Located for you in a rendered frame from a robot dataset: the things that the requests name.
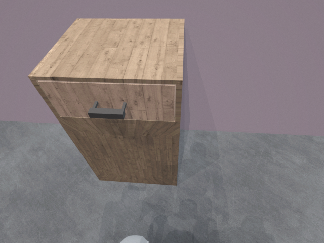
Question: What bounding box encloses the drawer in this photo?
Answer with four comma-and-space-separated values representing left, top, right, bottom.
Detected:
38, 80, 176, 121

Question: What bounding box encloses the cabinet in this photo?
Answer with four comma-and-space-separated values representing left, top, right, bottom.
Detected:
28, 18, 185, 186

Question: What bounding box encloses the handle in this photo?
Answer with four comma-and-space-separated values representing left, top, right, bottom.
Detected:
88, 101, 126, 119

